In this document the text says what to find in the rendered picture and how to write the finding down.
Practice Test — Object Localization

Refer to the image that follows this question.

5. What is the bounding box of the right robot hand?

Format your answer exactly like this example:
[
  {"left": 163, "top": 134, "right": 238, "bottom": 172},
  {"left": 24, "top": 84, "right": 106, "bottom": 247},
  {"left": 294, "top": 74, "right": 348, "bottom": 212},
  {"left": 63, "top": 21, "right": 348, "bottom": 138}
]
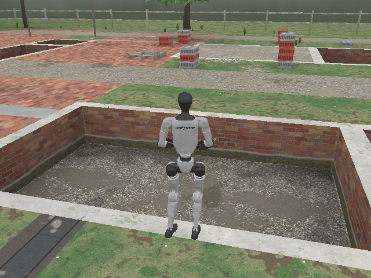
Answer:
[{"left": 197, "top": 140, "right": 208, "bottom": 151}]

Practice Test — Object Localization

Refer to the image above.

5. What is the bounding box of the left robot upper arm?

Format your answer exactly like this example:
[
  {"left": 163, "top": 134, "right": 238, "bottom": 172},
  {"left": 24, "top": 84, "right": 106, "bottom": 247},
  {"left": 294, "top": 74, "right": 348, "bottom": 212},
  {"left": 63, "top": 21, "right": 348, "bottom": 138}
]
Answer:
[{"left": 158, "top": 117, "right": 173, "bottom": 148}]

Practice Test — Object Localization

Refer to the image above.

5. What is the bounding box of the left robot hand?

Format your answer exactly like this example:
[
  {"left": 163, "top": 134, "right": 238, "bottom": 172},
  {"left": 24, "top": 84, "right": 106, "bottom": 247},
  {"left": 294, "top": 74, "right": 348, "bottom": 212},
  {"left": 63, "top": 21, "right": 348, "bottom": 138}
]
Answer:
[{"left": 166, "top": 138, "right": 174, "bottom": 149}]

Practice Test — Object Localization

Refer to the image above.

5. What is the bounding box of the robot left thigh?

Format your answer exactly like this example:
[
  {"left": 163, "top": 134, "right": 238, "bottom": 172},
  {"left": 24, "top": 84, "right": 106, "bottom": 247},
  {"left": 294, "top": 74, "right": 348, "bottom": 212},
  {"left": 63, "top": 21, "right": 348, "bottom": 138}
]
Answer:
[{"left": 166, "top": 162, "right": 180, "bottom": 203}]

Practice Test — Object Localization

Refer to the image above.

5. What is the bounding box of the right robot shin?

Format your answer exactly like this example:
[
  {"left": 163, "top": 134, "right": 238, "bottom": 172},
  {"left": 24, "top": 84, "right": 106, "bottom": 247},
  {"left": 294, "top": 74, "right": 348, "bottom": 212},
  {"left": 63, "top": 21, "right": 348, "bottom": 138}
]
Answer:
[{"left": 193, "top": 193, "right": 203, "bottom": 232}]

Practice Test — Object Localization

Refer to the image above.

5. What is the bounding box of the right robot upper arm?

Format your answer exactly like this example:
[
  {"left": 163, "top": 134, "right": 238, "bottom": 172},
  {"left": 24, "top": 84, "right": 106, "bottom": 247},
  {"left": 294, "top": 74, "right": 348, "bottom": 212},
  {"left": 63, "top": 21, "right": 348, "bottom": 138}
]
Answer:
[{"left": 197, "top": 117, "right": 213, "bottom": 147}]

